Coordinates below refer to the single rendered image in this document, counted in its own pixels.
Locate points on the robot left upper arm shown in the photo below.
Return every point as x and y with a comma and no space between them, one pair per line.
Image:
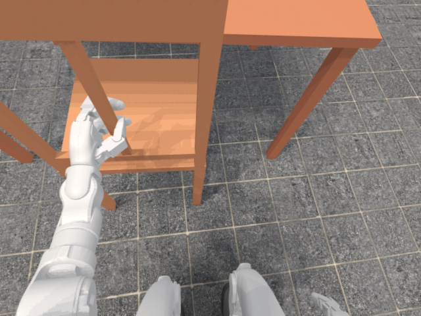
68,296

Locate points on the robot left thigh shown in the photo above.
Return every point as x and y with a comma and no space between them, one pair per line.
163,298

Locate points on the right robot shin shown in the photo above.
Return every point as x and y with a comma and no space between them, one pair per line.
236,310

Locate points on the table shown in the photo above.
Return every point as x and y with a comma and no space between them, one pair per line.
344,25

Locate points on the chair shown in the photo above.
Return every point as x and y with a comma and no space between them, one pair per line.
169,101

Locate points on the robot right hand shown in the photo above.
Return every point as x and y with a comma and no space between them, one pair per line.
329,306

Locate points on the robot left hand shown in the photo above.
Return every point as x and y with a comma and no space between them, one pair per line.
86,133

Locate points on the robot left forearm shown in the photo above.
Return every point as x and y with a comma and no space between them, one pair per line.
72,250

